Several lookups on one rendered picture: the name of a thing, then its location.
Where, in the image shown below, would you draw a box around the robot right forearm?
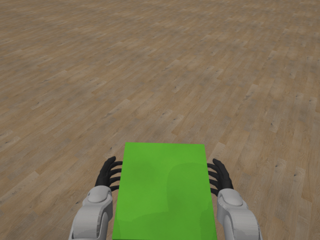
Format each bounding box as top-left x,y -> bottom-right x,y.
216,188 -> 263,240

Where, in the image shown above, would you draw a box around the carton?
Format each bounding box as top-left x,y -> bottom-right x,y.
112,142 -> 218,240

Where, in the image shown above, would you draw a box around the robot left forearm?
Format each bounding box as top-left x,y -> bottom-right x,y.
68,185 -> 113,240

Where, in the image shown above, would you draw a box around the left robot hand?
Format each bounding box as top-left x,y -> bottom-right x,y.
94,156 -> 123,192

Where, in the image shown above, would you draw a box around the right robot hand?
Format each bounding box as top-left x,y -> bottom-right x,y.
207,158 -> 234,197

